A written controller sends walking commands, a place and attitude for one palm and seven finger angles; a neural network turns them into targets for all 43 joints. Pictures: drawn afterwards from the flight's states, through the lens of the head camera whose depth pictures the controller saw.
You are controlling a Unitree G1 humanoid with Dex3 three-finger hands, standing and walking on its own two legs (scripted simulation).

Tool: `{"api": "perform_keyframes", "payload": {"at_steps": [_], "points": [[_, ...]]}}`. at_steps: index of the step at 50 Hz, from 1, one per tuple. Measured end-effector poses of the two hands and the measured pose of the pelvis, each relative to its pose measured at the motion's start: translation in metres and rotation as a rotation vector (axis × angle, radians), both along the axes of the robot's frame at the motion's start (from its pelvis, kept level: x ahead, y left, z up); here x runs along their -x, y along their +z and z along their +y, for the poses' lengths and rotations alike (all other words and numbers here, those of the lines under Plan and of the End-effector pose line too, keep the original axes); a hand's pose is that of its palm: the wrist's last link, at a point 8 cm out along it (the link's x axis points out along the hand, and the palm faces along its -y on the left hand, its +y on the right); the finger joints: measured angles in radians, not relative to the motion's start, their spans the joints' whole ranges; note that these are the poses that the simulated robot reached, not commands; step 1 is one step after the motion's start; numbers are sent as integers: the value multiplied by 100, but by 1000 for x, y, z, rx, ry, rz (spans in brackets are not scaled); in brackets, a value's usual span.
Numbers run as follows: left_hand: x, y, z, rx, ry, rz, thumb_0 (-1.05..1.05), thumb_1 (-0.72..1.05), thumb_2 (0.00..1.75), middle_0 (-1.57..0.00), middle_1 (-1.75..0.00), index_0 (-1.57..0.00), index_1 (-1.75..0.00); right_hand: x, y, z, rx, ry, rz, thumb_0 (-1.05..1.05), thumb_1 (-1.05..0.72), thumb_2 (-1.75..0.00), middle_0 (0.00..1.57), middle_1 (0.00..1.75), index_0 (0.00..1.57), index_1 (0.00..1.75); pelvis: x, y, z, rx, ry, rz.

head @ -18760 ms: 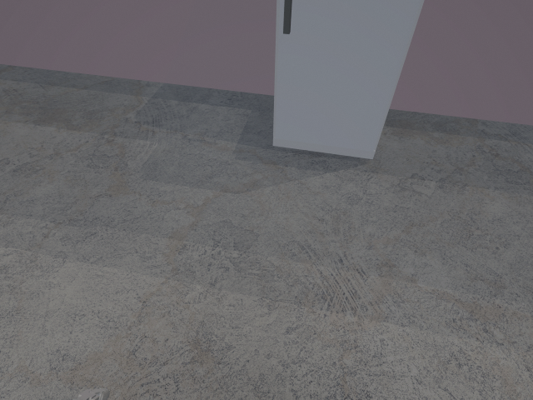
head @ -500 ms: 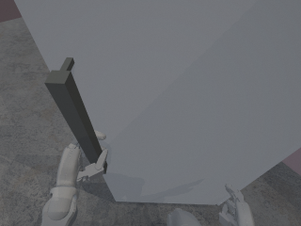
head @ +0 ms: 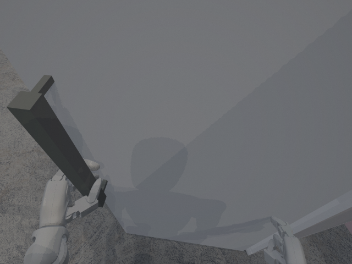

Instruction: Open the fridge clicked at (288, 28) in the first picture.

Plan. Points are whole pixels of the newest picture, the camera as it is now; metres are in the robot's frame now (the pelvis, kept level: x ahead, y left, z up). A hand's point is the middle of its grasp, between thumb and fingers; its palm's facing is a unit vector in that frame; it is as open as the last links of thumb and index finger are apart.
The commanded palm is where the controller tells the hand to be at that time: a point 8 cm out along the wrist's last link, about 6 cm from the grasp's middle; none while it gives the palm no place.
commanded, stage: walk backward, drawing the door open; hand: left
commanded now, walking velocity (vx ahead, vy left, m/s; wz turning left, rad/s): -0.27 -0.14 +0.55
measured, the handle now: (80, 158) +0.29 +0.20 +0.12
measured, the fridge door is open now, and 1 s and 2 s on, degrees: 67 74 77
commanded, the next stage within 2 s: stop walking and hold the door back in 0.14 s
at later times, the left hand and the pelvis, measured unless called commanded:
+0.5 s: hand out of the picture +0.11 +0.15 +0.06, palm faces +0.54 -0.78 -0.31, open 6.2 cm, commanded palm +0.11 +0.21 +0.05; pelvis -0.09 -0.14 +0.02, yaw +16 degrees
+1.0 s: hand (89, 225) +0.18 +0.17 +0.06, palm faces +0.48 -0.83 -0.29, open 6.2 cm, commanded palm +0.13 +0.23 +0.05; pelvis -0.14 -0.17 +0.00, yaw +16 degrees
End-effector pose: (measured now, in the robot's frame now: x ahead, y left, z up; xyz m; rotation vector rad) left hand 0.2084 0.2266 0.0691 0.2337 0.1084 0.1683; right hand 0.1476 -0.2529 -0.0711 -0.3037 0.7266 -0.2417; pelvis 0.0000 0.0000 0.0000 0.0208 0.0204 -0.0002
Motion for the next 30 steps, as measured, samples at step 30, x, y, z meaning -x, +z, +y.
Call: {"api": "perform_keyframes", "payload": {"at_steps": [30], "points": [[137, 7, -43, -29, 473, 84, -2, 57, 78, -30, -119, -42, -139, 37, -3, -117, -36, 324, 54, 1, -91, -90, 20, 30, 20, 30, 114, 21, -152, -66, 300, -19]]}}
